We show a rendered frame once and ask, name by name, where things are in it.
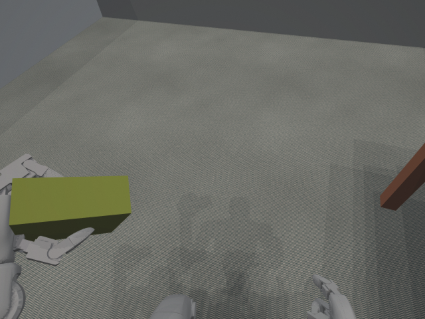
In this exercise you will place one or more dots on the sponge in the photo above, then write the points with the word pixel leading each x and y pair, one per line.
pixel 57 207

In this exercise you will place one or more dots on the robot right hand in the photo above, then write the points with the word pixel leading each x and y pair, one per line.
pixel 338 307

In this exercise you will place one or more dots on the left robot forearm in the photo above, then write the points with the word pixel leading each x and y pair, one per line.
pixel 12 294

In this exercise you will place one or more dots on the robot left thigh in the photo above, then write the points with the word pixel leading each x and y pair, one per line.
pixel 175 306

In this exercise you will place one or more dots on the table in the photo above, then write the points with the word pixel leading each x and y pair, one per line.
pixel 406 182

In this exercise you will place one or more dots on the robot left hand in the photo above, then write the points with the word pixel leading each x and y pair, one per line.
pixel 43 249

